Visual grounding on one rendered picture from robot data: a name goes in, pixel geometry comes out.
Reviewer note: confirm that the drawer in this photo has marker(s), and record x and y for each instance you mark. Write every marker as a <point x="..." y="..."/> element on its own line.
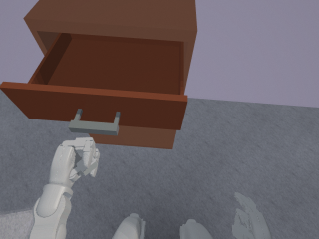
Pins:
<point x="143" y="79"/>

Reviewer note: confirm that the cabinet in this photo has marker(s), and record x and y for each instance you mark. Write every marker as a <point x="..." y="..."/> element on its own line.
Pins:
<point x="168" y="20"/>

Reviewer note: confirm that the left robot hand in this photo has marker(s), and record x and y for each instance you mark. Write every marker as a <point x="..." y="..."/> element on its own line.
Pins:
<point x="82" y="153"/>

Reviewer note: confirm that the right robot hand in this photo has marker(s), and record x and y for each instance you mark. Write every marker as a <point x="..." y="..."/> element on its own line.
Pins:
<point x="255" y="224"/>

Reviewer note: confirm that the robot left thigh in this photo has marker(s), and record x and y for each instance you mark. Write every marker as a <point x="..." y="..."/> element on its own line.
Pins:
<point x="131" y="228"/>

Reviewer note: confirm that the robot right shin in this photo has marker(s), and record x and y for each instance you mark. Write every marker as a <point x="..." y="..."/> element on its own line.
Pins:
<point x="191" y="221"/>

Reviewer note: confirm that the left robot forearm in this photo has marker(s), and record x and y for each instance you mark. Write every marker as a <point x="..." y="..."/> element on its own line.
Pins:
<point x="51" y="211"/>

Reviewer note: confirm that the handle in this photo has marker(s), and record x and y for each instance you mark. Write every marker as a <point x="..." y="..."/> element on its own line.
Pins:
<point x="94" y="127"/>

